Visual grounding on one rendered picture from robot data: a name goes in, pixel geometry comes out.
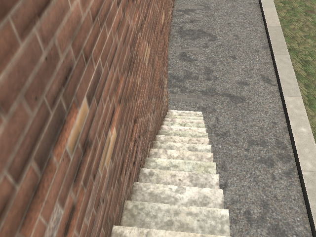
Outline stairs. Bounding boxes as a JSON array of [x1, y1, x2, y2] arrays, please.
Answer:
[[111, 110, 231, 237]]

